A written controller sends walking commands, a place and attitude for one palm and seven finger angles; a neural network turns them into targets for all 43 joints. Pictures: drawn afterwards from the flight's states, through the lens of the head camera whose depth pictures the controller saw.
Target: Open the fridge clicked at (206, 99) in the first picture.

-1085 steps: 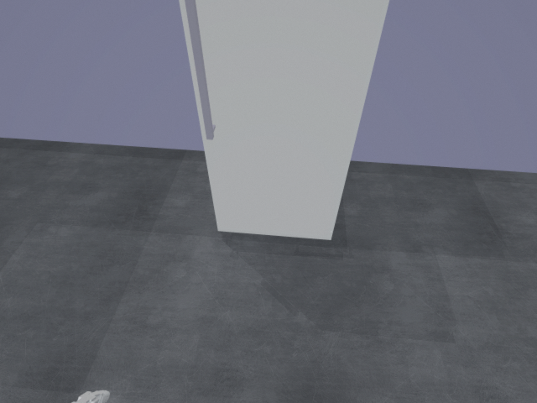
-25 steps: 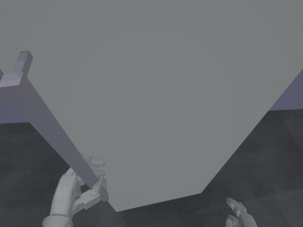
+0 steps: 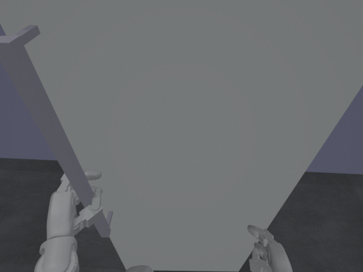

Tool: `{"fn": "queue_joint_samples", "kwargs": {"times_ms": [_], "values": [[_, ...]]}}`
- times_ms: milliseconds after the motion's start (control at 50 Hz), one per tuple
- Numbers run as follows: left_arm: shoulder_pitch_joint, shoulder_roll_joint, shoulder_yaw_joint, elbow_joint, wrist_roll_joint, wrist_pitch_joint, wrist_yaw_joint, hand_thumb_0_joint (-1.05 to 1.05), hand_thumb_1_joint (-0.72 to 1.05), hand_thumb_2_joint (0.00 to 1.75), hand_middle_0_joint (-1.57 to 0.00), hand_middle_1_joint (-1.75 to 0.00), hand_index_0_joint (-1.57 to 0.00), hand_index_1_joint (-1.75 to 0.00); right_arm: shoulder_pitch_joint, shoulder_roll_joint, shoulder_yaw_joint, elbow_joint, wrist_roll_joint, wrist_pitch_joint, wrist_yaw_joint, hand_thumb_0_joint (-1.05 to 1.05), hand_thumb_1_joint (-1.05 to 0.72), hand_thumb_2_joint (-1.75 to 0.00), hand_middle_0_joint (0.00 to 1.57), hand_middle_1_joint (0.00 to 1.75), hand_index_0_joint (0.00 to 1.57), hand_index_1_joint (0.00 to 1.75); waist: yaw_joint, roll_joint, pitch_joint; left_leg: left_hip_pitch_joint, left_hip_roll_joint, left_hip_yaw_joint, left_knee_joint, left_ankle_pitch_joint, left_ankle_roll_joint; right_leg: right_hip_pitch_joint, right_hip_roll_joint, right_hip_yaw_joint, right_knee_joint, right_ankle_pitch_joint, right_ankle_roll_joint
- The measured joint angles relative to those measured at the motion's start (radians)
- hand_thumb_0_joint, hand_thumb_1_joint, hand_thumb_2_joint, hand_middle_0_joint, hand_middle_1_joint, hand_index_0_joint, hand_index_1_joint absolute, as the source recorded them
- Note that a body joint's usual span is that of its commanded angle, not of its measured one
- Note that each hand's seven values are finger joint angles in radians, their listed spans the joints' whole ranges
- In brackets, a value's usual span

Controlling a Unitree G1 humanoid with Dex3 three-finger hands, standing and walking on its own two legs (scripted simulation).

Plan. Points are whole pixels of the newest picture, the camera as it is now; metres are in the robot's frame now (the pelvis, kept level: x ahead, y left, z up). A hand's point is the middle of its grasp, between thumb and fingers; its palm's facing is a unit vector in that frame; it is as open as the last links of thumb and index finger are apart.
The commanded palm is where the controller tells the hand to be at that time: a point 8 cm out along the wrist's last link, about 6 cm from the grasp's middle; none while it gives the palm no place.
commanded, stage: walk backward, drawing the door open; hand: left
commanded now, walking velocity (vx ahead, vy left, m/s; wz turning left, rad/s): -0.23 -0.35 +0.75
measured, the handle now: (81, 167) +0.28 +0.20 +0.14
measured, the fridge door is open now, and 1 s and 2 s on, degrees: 2 40 86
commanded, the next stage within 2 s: stop walking and hold the door back in 1.78 s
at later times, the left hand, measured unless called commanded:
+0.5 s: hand (98, 269) +0.12 +0.14 +0.08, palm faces +0.46 -0.86 -0.23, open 5.8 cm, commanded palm +0.06 +0.17 +0.06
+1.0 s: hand out of the picture -0.03 +0.03 +0.08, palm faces +0.77 -0.58 -0.26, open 5.7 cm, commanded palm -0.10 +0.03 +0.06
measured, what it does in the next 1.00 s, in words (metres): steps to the right, turning left: right foot, then left foot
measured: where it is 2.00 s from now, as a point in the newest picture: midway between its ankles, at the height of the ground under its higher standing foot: outside the picture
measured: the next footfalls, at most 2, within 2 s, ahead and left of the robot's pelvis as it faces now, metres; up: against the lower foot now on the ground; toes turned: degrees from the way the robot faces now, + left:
right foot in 0.02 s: +0.08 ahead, -0.09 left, +0.00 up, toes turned -5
left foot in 0.38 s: -0.13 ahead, +0.06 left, +0.00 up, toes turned +23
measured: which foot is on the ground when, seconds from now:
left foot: down 0.00-0.04, up 0.06-0.36, down 0.38-0.64, up 0.66-1.00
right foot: up 0.00-0.00, down 0.02-0.38, up 0.40-0.62, down 0.64-1.00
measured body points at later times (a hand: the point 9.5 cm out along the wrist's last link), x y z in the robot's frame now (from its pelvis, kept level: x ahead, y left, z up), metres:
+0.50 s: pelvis -0.08 -0.12 +0.03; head -0.05 -0.11 +0.48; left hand +0.09 +0.18 +0.10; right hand +0.12 -0.29 -0.07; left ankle -0.16 +0.04 -0.70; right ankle +0.00 -0.17 -0.63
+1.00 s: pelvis -0.10 -0.27 +0.04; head -0.11 -0.28 +0.49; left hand -0.08 +0.05 +0.10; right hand +0.17 -0.40 -0.04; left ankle -0.21 -0.23 -0.66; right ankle +0.04 -0.24 -0.70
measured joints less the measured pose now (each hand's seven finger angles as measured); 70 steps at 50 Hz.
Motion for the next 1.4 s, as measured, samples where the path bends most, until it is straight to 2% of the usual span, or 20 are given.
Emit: {"fn": "queue_joint_samples", "kwargs": {"times_ms": [20, 60, 120, 160, 240, 340, 380, 420, 500, 600, 640, 700, 740, 800, 940, 1040, 1100, 1180, 1280, 1400], "values": [[-0.023, 0.009, 0.010, 0.020, -0.006, 0.018, -0.010, 0.02, 0.70, 0.81, -0.38, -1.35, -0.31, -1.40, -0.009, -0.009, -0.004, 0.013, -0.009, 0.007, -0.006, 0.01, -0.91, -0.90, 0.20, 0.30, 0.31, 0.36, -0.015, 0.035, -0.010, -0.033, 0.011, -0.029, 0.007, 0.000, -0.017, 0.011, 0.011, 0.003, -0.116, 0.017, -0.022], [-0.084, 0.027, 0.019, 0.072, -0.034, 0.045, -0.026, 0.01, 0.71, 0.80, -0.34, -1.31, -0.29, -1.40, -0.034, -0.016, -0.016, 0.058, 0.006, 0.019, -0.012, 0.01, -0.91, -0.90, 0.20, 0.30, 0.29, 0.35, -0.046, 0.082, -0.002, -0.148, 0.014, -0.073, 0.203, -0.286, -0.067, -0.008, 0.019, -0.066, -0.195, 0.190, -0.085], [-0.129, 0.025, 0.031, 0.137, -0.013, 0.043, -0.052, 0.01, 0.72, 0.80, -0.31, -1.25, -0.28, -1.40, -0.007, -0.004, -0.033, 0.108, 0.030, 0.060, -0.013, 0.01, -0.91, -0.90, 0.20, 0.30, 0.26, 0.33, -0.021, 0.021, -0.034, -0.317, -0.045, -0.029, 0.850, -0.413, -0.091, -0.030, -0.046, -0.107, -0.266, 0.289, -0.131], [-0.134, 0.020, 0.043, 0.184, -0.002, 0.013, -0.067, 0.02, 0.73, 0.80, -0.30, -1.23, -0.29, -1.40, 0.027, -0.003, -0.031, 0.105, 0.028, 0.080, -0.024, 0.01, -0.91, -0.90, 0.20, 0.30, 0.24, 0.32, -0.002, 0.002, -0.062, -0.289, -0.011, 0.025, 0.970, -0.393, -0.085, -0.025, -0.086, -0.158, -0.360, 0.323, -0.124], [-0.144, 0.022, 0.061, 0.216, -0.013, -0.065, -0.063, 0.01, 0.71, 0.81, -0.31, -1.24, -0.31, -1.40, 0.060, -0.024, -0.027, 0.058, 0.022, 0.059, -0.058, 0.01, -0.91, -0.90, 0.20, 0.30, 0.22, 0.31, 0.003, 0.005, -0.055, -0.097, 0.067, 0.063, 0.658, -0.491, -0.061, -0.043, -0.115, -0.259, -0.476, 0.443, -0.150], [-0.204, 0.014, 0.019, 0.183, -0.008, -0.063, -0.068, 0.01, 0.70, 0.82, -0.33, -1.27, -0.33, -1.40, 0.079, -0.071, -0.051, 0.049, 0.035, 0.031, -0.091, 0.01, -0.91, -0.90, 0.20, 0.30, 0.21, 0.30, -0.007, 0.058, -0.046, 0.084, 0.135, 0.087, 0.264, -0.499, -0.030, -0.104, -0.117, -0.396, -0.457, 0.431, -0.172], [-0.213, 0.013, 0.008, 0.153, -0.018, -0.064, -0.069, 0.01, 0.70, 0.81, -0.33, -1.29, -0.35, -1.40, 0.079, -0.082, -0.055, 0.032, 0.042, 0.010, -0.098, 0.01, -0.91, -0.90, 0.20, 0.30, 0.20, 0.30, 0.000, 0.060, -0.045, 0.153, 0.132, 0.084, 0.091, -0.416, -0.008, -0.158, -0.134, -0.419, -0.384, 0.405, -0.142], [-0.221, 0.027, 0.010, 0.167, -0.027, -0.082, -0.068, 0.01, 0.70, 0.81, -0.33, -1.30, -0.35, -1.40, 0.069, -0.062, -0.057, 0.025, 0.035, -0.001, -0.100, 0.01, -0.91, -0.90, 0.20, 0.30, 0.20, 0.30, -0.003, 0.040, -0.020, 0.149, 0.122, 0.064, 0.099, -0.391, -0.027, -0.226, -0.127, -0.314, -0.187, 0.242, -0.010], [-0.223, 0.020, 0.007, 0.229, -0.025, -0.080, -0.091, 0.01, 0.70, 0.81, -0.32, -1.26, -0.34, -1.40, 0.076, -0.034, -0.047, 0.039, 0.025, -0.002, -0.079, 0.01, -0.91, -0.90, 0.20, 0.30, 0.20, 0.30, -0.021, 0.103, -0.013, 0.160, 0.168, -0.062, 0.036, -0.325, -0.076, -0.277, -0.053, -0.153, 0.077, 0.164, 0.033], [-0.213, 0.003, 0.017, 0.253, -0.055, -0.075, -0.071, 0.01, 0.71, 0.82, -0.31, -1.23, -0.34, -1.40, 0.065, -0.046, -0.035, 0.023, 0.051, -0.013, -0.061, 0.01, -0.91, -0.90, 0.20, 0.30, 0.20, 0.30, 0.050, 0.159, -0.010, 0.150, 0.208, -0.113, 0.031, -0.301, -0.129, -0.153, -0.072, -0.094, -0.179, 0.209, 0.039], [-0.202, 0.013, 0.048, 0.259, -0.062, -0.080, -0.063, 0.00, 0.68, 0.83, -0.33, -1.24, -0.33, -1.40, 0.053, -0.052, -0.030, 0.013, 0.062, -0.017, -0.057, 0.01, -0.90, -0.90, 0.20, 0.30, 0.20, 0.30, 0.073, 0.159, -0.021, 0.117, 0.201, -0.118, 0.098, -0.332, -0.126, -0.078, -0.085, -0.096, -0.331, 0.341, 0.035], [-0.217, -0.002, 0.083, 0.310, -0.070, -0.089, -0.059, -0.01, 0.66, 0.83, -0.35, -1.25, -0.33, -1.40, -0.022, -0.090, -0.046, 0.046, 0.071, 0.005, -0.063, 0.01, -0.90, -0.90, 0.20, 0.30, 0.20, 0.30, 0.060, 0.203, -0.008, -0.017, 0.124, -0.173, 0.428, -0.522, -0.056, -0.121, -0.089, -0.133, -0.259, 0.354, -0.048], [-0.206, -0.010, 0.094, 0.337, -0.082, -0.088, -0.059, -0.01, 0.67, 0.82, -0.34, -1.23, -0.33, -1.40, -0.050, -0.107, -0.059, 0.065, 0.074, 0.027, -0.063, 0.01, -0.91, -0.90, 0.20, 0.30, 0.20, 0.30, 0.058, 0.191, -0.020, -0.087, 0.051, -0.140, 0.644, -0.534, -0.042, -0.126, -0.110, -0.135, -0.271, 0.350, -0.072], [-0.162, -0.016, 0.108, 0.358, -0.078, -0.113, -0.056, -0.01, 0.68, 0.81, -0.33, -1.22, -0.35, -1.40, -0.056, -0.117, -0.062, 0.062, 0.074, 0.037, -0.065, 0.01, -0.91, -0.90, 0.20, 0.30, 0.20, 0.30, 0.043, 0.163, -0.040, -0.125, 0.011, -0.056, 0.797, -0.473, -0.049, -0.104, -0.126, -0.154, -0.349, 0.401, -0.087], [-0.072, 0.018, 0.081, 0.282, -0.033, -0.116, -0.032, -0.02, 0.68, 0.79, -0.32, -1.26, -0.39, -1.40, 0.028, -0.108, -0.057, 0.019, 0.067, 0.047, -0.084, 0.01, -0.91, -0.90, 0.20, 0.30, 0.20, 0.30, 0.036, 0.062, -0.104, 0.039, 0.019, 0.077, 0.473, -0.533, -0.017, -0.061, -0.129, -0.255, -0.549, 0.515, -0.116], [-0.029, 0.021, 0.050, 0.162, -0.021, -0.128, -0.022, -0.02, 0.68, 0.79, -0.33, -1.31, -0.40, -1.40, 0.054, -0.130, -0.048, -0.039, 0.055, 0.052, -0.078, 0.01, -0.91, -0.90, 0.20, 0.30, 0.20, 0.30, 0.024, 0.064, -0.113, 0.222, 0.046, 0.071, 0.006, -0.459, 0.024, -0.121, -0.093, -0.339, -0.564, 0.504, -0.085], [-0.029, 0.044, 0.026, 0.158, -0.019, -0.143, -0.021, -0.03, 0.67, 0.78, -0.34, -1.32, -0.39, -1.40, 0.054, -0.104, -0.054, -0.043, 0.049, 0.039, -0.072, 0.01, -0.91, -0.90, 0.20, 0.30, 0.20, 0.30, 0.007, 0.066, -0.074, 0.204, 0.040, 0.028, -0.011, -0.332, 0.042, -0.231, -0.076, -0.205, -0.216, 0.266, 0.004], [0.000, 0.038, -0.018, 0.187, -0.004, -0.121, -0.047, -0.03, 0.67, 0.77, -0.34, -1.29, -0.39, -1.40, 0.108, -0.063, -0.046, -0.005, 0.058, 0.015, -0.050, 0.01, -0.91, -0.90, 0.20, 0.30, 0.20, 0.30, -0.005, 0.143, -0.100, 0.205, 0.085, -0.074, -0.082, -0.267, 0.016, -0.234, -0.023, -0.125, 0.063, 0.190, 0.038], [0.028, 0.018, -0.017, 0.162, -0.024, -0.125, -0.036, -0.02, 0.67, 0.79, -0.32, -1.30, -0.40, -1.40, 0.095, -0.023, -0.010, 0.030, 0.060, -0.007, -0.046, 0.01, -0.91, -0.90, 0.20, 0.30, 0.20, 0.30, 0.042, 0.151, -0.081, 0.182, 0.098, -0.100, -0.123, -0.213, -0.020, -0.130, -0.034, -0.090, -0.069, 0.148, 0.047], [0.022, 0.015, 0.045, 0.164, -0.077, -0.122, -0.023, -0.03, 0.67, 0.81, -0.32, -1.27, -0.36, -1.40, 0.033, -0.014, -0.008, 0.044, 0.053, -0.016, -0.047, 0.01, -0.90, -0.90, 0.20, 0.30, 0.20, 0.30, 0.051, 0.154, -0.071, 0.075, 0.072, -0.140, -0.067, -0.190, -0.074, 0.040, -0.030, -0.066, -0.438, 0.274, 0.022]]}}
